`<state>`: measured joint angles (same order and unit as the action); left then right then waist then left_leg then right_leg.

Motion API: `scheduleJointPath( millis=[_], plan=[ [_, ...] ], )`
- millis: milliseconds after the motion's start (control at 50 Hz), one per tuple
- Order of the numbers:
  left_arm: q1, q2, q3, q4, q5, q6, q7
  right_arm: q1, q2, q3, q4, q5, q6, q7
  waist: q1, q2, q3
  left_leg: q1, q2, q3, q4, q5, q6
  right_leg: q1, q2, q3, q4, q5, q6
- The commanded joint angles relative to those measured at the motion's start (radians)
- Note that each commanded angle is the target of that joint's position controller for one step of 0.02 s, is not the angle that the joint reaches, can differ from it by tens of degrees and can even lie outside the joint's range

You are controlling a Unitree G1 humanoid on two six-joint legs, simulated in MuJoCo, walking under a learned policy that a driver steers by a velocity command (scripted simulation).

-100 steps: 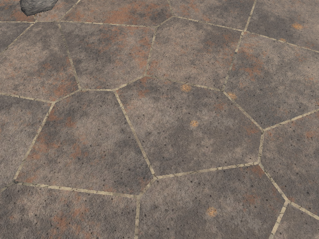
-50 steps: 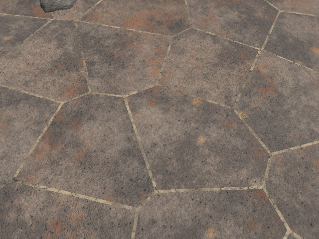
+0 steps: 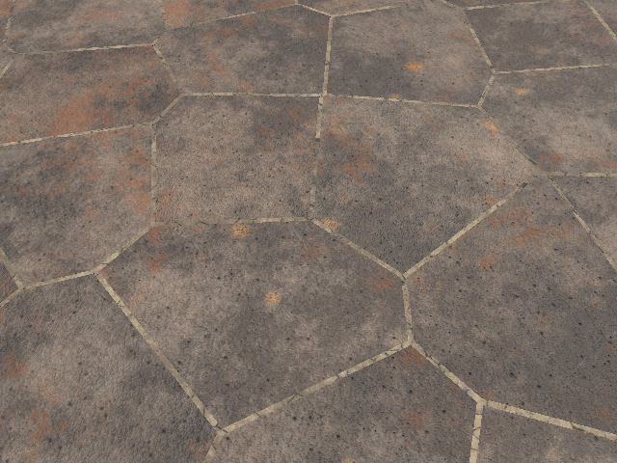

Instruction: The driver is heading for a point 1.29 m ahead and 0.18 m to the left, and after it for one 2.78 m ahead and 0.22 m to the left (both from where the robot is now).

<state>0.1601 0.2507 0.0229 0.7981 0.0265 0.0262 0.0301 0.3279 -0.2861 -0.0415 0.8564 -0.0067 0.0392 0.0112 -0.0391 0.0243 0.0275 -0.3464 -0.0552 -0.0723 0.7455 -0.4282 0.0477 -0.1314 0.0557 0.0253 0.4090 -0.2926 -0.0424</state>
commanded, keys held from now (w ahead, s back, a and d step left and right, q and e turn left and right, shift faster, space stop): w+q+shift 0.36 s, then w+e+shift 0.64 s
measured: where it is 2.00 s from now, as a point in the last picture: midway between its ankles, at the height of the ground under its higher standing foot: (245, 139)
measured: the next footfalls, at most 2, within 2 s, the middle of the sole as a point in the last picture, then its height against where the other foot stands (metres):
left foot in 0.42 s outside the picture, level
right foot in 0.90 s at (187, 360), level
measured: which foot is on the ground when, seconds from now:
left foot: up 0.00-0.40, down 0.42-0.86, up 0.88-1.00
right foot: down 0.00-0.40, up 0.42-0.88, down 0.90-1.00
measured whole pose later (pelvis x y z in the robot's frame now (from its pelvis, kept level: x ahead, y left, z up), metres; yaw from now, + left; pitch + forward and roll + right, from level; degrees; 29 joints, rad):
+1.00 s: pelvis +0.66 +0.29 -0.03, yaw +2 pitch -2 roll -1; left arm 0.39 0.31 0.07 0.91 0.02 -0.01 -0.01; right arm 0.17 -0.21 0.01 0.77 -0.05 -0.10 0.00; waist 0.08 -0.02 0.04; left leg -0.36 -0.03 -0.03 1.55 -0.37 -0.01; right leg -0.36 0.20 -0.09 0.68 -0.29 -0.23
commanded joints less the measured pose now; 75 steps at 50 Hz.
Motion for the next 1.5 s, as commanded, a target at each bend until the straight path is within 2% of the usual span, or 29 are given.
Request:
scheduleJointPath(
  millis=[20, 200, 320, 380, 420, 440, 460, 480, 520, 580, 660, 780, 860, 880, 900, 920, 940, 960, 980, 1000, 1080, 1160, 1220, 1280, 1300, 1320, 1340, 1380, 1500],
  plan=[
    [0.030, 0.164, 0.048, -0.036, 0.008, -0.044, 0.008, -0.189, -0.135, -0.044, -0.139, -0.007, -0.032, 0.018, 0.072, -0.155, 0.113, -0.482, 0.081, -0.034, 0.276, 0.067, 0.001, 0.157, -0.381, 0.381, -0.332, -0.424, -0.118],
    [0.189, 0.149, 0.049, 0.021, 0.013, -0.124, -0.016, -0.279, -0.081, -0.041, -0.185, -0.023, -0.018, 0.091, 0.089, -0.116, 0.136, -0.623, 0.146, 0.043, 0.413, 0.286, -0.032, 0.185, -0.320, -0.037, -0.354, -0.062, -0.072],
    [0.241, 0.172, 0.049, 0.068, 0.020, -0.135, -0.014, -0.442, -0.042, -0.003, -0.277, -0.025, -0.025, 0.110, 0.105, -0.097, 0.186, -0.481, 0.139, 0.215, 0.107, 0.262, 0.076, 0.225, -0.323, -0.251, -0.335, 0.386, -0.051],
    [0.261, 0.236, 0.055, 0.080, 0.023, -0.113, -0.005, -0.257, -0.072, -0.012, -0.238, -0.021, -0.030, 0.081, -0.014, -0.147, 0.007, -0.125, -0.014, 0.290, 0.052, 0.092, 0.158, 0.254, -0.354, -0.303, 0.025, 1.301, -0.048],
    [0.232, 0.253, 0.050, 0.076, 0.011, -0.108, -0.009, 0.141, -0.168, -0.062, -0.106, -0.038, -0.044, 0.050, -0.207, -0.106, -0.179, 0.461, -0.048, 0.146, -0.124, 0.110, 0.199, -0.033, -0.338, -0.276, 0.519, 1.139, -0.053],
    [0.299, 0.081, 0.010, 0.020, -0.017, -0.112, -0.042, 0.112, -0.293, -0.091, -0.093, -0.059, -0.049, 0.030, -0.086, 0.219, -0.258, 0.795, 0.287, -0.345, -0.254, -0.251, 0.250, -0.499, -0.157, -0.244, 0.956, -0.033, -0.006],
    [0.223, 0.133, 0.016, -0.017, -0.035, -0.132, -0.038, 0.165, -0.316, -0.097, -0.124, -0.033, -0.053, 0.027, -0.132, 0.133, -0.462, 0.802, 0.430, -0.728, -0.430, -0.342, 0.248, -0.533, -0.073, 0.004, 1.159, -0.147, -0.030],
    [0.083, 0.177, 0.034, -0.040, -0.052, -0.135, -0.032, 0.120, -0.282, -0.091, -0.094, -0.045, -0.061, 0.017, -0.141, 0.005, -0.285, 0.667, 0.406, -0.572, -0.466, -0.208, 0.201, -0.616, -0.092, 0.072, 1.178, -0.012, -0.047],
    [0.133, 0.123, 0.020, -0.008, -0.040, -0.129, -0.038, 0.028, -0.179, -0.064, -0.072, -0.053, -0.095, 0.004, -0.027, -0.083, -0.064, 0.346, 0.366, -0.324, -0.493, -0.015, 0.135, -0.549, -0.175, 0.074, 1.020, 0.069, -0.053],
    [0.237, 0.084, 0.024, 0.057, -0.018, -0.062, -0.065, -0.034, -0.068, -0.026, -0.058, -0.028, -0.138, 0.007, 0.063, -0.003, 0.027, 0.157, 0.281, -0.089, -0.586, 0.103, 0.038, -0.453, -0.208, 0.084, 0.925, 0.123, -0.039],
    [0.094, 0.045, 0.022, 0.024, -0.034, -0.039, -0.081, -0.005, -0.050, -0.020, -0.022, -0.014, -0.171, 0.018, 0.054, 0.031, 0.126, 0.145, 0.165, 0.210, -0.658, 0.464, -0.076, -0.548, -0.160, -0.005, 0.752, 0.293, -0.038],
    [-0.037, 0.044, 0.001, -0.038, -0.026, -0.061, -0.094, 0.039, -0.057, 0.003, 0.005, -0.003, -0.173, -0.026, 0.069, 0.035, 0.095, 0.333, 0.168, 0.372, -0.594, 1.279, -0.100, -0.472, -0.042, -0.240, 0.398, 0.411, -0.094],
    [0.336, 0.176, 0.047, 0.055, -0.017, -0.029, -0.085, -0.068, -0.183, -0.030, -0.035, -0.017, -0.137, -0.088, 0.295, 0.108, -0.116, 0.379, 0.257, 0.345, -0.099, 1.763, -0.105, -0.026, 0.063, -0.249, 0.340, 0.289, -0.153],
    [0.584, 0.225, 0.078, 0.122, -0.018, -0.024, -0.072, -0.181, -0.209, -0.041, -0.069, -0.025, -0.121, -0.087, 0.429, 0.079, -0.171, 0.232, 0.249, 0.313, 0.275, 1.621, -0.090, 0.192, 0.016, -0.132, 0.287, 0.232, -0.229],
    [0.647, 0.225, 0.091, 0.163, -0.047, -0.029, -0.054, -0.267, -0.146, -0.034, -0.075, -0.019, -0.108, -0.058, 0.452, -0.110, -0.120, 0.022, 0.070, 0.321, 0.777, 0.631, -0.063, 0.304, -0.047, -0.036, 0.135, 0.269, -0.300],
    [0.511, 0.215, 0.084, 0.170, -0.044, -0.026, -0.050, -0.322, 0.025, 0.018, -0.153, -0.043, -0.129, -0.036, 0.296, -0.288, 0.018, -0.347, -0.058, 0.200, 1.093, -0.065, -0.051, 0.279, -0.052, 0.133, 0.277, 0.424, -0.320],
    [0.383, 0.235, 0.076, 0.110, -0.018, -0.034, -0.045, -0.175, 0.069, 0.044, -0.250, -0.019, -0.148, -0.022, 0.119, -0.253, -0.117, -0.567, -0.034, -0.006, 1.115, -0.083, -0.070, 0.397, -0.186, 0.551, 0.141, 0.280, -0.471],
    [0.331, 0.214, 0.081, 0.067, -0.004, -0.036, -0.032, -0.142, 0.012, 0.056, -0.263, -0.044, -0.179, -0.007, 0.104, -0.129, -0.134, -0.603, 0.015, -0.086, 0.980, -0.037, -0.046, 0.345, -0.301, 0.809, -0.135, -0.172, -0.480],
    [0.278, 0.159, 0.072, 0.056, 0.010, -0.043, -0.025, -0.166, -0.066, 0.040, -0.235, -0.050, -0.186, -0.001, 0.060, 0.065, -0.008, -0.562, 0.068, -0.072, 0.857, 0.043, -0.045, 0.159, -0.291, 0.778, -0.229, -0.311, -0.420],
    [0.236, 0.162, 0.067, 0.053, 0.004, -0.055, -0.023, -0.188, -0.075, 0.039, -0.236, -0.070, -0.172, -0.001, 0.016, 0.108, 0.052, -0.507, 0.094, -0.061, 0.762, 0.052, -0.060, 0.016, -0.249, 0.707, -0.244, -0.286, -0.380],
    [0.209, 0.197, 0.072, 0.029, -0.012, -0.120, -0.023, -0.314, -0.066, 0.062, -0.287, -0.063, -0.107, 0.005, 0.012, 0.092, 0.137, -0.237, 0.175, 0.028, 0.294, 0.210, -0.135, -0.362, -0.085, 0.427, -0.299, 0.005, -0.324],
    [0.261, 0.217, 0.096, 0.032, -0.033, -0.121, -0.046, -0.432, -0.012, 0.081, -0.339, -0.010, -0.108, 0.008, 0.125, -0.034, 0.050, -0.060, 0.117, 0.083, -0.090, 0.495, -0.116, -0.243, -0.025, 0.331, -0.224, 0.313, -0.227],
    [0.276, 0.233, 0.110, 0.023, -0.025, -0.113, -0.044, -0.395, -0.063, 0.060, -0.334, -0.014, -0.120, -0.004, 0.127, -0.084, -0.018, 0.009, 0.067, 0.061, -0.238, 0.450, -0.094, -0.049, -0.051, 0.368, -0.079, 0.501, -0.170],
    [0.156, 0.259, 0.114, -0.017, -0.015, -0.126, -0.049, 0.078, -0.210, -0.014, -0.223, -0.026, -0.141, -0.042, -0.141, -0.052, -0.287, 0.540, 0.126, 0.004, -0.191, 0.194, -0.046, -0.176, 0.008, 0.308, 0.503, 0.571, -0.103],
    [0.125, 0.091, 0.070, -0.072, -0.025, -0.138, -0.043, 0.260, -0.288, -0.041, -0.191, -0.067, -0.144, -0.057, -0.174, 0.175, -0.400, 0.774, 0.408, -0.330, -0.262, -0.212, -0.018, -0.426, 0.084, 0.215, 0.843, -0.072, -0.101],
    [0.227, 0.055, 0.042, -0.141, -0.061, -0.133, -0.047, 0.130, -0.347, -0.057, -0.202, -0.071, -0.133, -0.044, -0.027, 0.454, -0.457, 0.777, 0.567, -0.884, -0.511, -0.378, 0.072, -0.639, 0.084, 0.131, 1.021, -0.206, -0.088],
    [0.164, 0.127, 0.045, -0.101, -0.030, -0.107, -0.036, -0.009, -0.216, -0.043, -0.234, -0.064, -0.125, -0.036, -0.023, 0.235, -0.281, 0.631, 0.510, -0.764, -0.513, -0.518, 0.083, -0.717, -0.015, 0.096, 1.075, -0.083, -0.093],
    [0.058, 0.144, 0.051, -0.111, 0.002, -0.085, -0.062, -0.044, -0.106, -0.018, -0.208, -0.055, -0.117, -0.028, -0.019, 0.035, -0.113, 0.412, 0.407, -0.387, -0.488, -0.133, 0.049, -0.681, -0.086, 0.055, 0.986, 0.016, -0.073],
    [-0.102, 0.068, 0.010, -0.251, 0.011, -0.032, -0.111, 0.041, -0.057, -0.005, -0.077, -0.020, -0.166, -0.004, 0.051, 0.074, 0.003, 0.247, 0.333, 0.065, -0.565, 0.418, -0.006, -0.702, -0.151, 0.022, 0.882, 0.152, -0.060]
  ],
)
Keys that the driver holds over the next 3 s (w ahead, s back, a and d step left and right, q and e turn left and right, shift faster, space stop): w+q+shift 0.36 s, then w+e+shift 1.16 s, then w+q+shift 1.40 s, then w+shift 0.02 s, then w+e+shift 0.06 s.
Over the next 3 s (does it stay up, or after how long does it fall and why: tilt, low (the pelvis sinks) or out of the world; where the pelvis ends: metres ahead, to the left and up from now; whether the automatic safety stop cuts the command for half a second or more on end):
stays up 2.38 0.10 -0.03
